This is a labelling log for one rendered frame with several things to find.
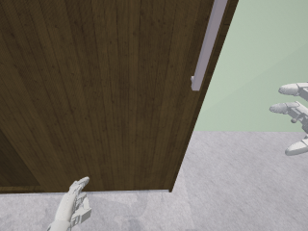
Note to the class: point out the handle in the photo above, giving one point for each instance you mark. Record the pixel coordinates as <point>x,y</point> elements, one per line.
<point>208,43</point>

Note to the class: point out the wardrobe door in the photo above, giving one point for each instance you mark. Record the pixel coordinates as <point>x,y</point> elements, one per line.
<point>101,88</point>
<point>13,171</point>

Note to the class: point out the left robot forearm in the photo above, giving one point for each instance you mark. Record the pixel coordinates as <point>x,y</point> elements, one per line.
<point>59,225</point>

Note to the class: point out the left robot hand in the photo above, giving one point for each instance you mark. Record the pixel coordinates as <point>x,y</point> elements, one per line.
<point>69,204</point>

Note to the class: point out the right robot hand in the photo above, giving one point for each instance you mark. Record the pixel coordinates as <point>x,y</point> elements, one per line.
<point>297,111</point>

